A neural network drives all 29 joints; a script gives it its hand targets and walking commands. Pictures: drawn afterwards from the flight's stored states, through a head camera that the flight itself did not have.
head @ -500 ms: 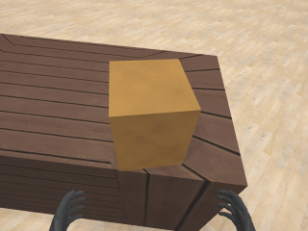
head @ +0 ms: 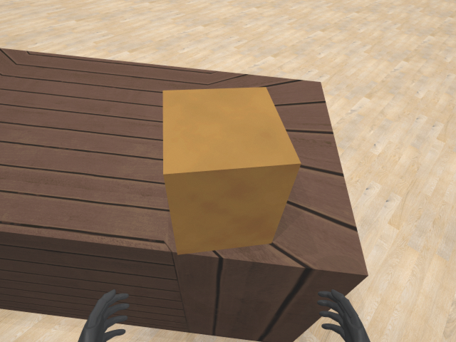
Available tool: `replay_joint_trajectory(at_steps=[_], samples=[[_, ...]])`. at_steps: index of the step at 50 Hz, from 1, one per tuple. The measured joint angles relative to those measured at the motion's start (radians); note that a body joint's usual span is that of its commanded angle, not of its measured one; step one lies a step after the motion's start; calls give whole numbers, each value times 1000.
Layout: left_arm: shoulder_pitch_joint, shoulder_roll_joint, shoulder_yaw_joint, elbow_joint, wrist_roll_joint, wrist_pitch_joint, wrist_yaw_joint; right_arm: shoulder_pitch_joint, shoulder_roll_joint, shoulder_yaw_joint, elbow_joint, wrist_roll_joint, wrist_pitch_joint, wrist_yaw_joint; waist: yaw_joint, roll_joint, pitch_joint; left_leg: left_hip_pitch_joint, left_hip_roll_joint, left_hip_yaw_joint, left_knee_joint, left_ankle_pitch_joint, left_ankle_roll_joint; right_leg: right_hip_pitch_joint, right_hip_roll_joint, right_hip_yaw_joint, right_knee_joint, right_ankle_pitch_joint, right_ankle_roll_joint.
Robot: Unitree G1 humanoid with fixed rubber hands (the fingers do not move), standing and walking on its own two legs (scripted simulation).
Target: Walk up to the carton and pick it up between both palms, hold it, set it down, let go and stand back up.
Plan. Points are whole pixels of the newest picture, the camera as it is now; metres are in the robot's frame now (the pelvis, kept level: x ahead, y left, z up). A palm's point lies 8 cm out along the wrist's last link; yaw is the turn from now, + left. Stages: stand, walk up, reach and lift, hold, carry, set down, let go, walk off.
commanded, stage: set down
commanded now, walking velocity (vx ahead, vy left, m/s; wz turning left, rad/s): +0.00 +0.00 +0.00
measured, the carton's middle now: (221, 172) +0.42 +0.03 +0.06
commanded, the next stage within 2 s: let go in 0.06 s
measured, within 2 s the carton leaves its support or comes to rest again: neither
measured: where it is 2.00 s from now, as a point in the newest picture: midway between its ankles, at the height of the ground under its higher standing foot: outside the picture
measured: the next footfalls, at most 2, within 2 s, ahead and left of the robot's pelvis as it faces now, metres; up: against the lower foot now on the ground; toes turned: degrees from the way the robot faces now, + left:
none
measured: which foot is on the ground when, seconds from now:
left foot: down 0.00-1.00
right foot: down 0.00-1.00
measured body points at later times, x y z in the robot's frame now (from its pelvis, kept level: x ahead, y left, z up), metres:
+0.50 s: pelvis +0.00 +0.00 +0.00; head +0.01 +0.03 +0.45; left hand +0.16 +0.24 -0.08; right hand +0.17 -0.21 -0.08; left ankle -0.02 +0.17 -0.75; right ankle -0.02 -0.09 -0.75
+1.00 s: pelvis +0.01 +0.03 -0.01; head +0.05 +0.06 +0.44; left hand +0.13 +0.32 -0.12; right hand +0.15 -0.26 -0.09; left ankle -0.02 +0.17 -0.75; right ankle -0.02 -0.09 -0.75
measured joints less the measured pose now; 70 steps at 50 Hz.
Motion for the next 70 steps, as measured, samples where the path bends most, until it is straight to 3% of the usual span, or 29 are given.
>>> replay_joint_trajectory(at_steps=[9, 31, 36, 42, 70], samples=[[-31, 11, 0, 47, 0, 0, -12, -41, 14, -2, 93, -19, -14, -4, -2, 0, 0, -7, 0, 0, 16, -10, 2, 0, 0, 0, 0, -1, 2], [-49, 12, 0, 73, 0, 0, -13, -82, 17, -19, 173, -32, -42, 11, -5, 0, 0, -10, 0, 0, 22, -15, 3, 0, 0, 0, 0, -2, 4], [-59, 62, 1, 175, 0, -93, 11, -85, -63, -20, 185, -56, 49, 30, -5, 8, 1, -70, 0, 0, 92, -38, 29, -35, 2, 0, 16, -5, 8], [-59, 134, 1, 279, 0, -142, 11, -65, -167, -20, 205, -57, 98, 53, -5, 9, 0, -116, 0, 0, 135, -68, 28, -62, 2, 1, 17, -3, 17], [-60, 173, 0, 419, 0, -175, 11, -90, -188, -20, 205, -57, 122, 60, -5, 9, 0, -131, -1, 0, 176, -97, 39, -58, 2, 1, 18, -9, 29]])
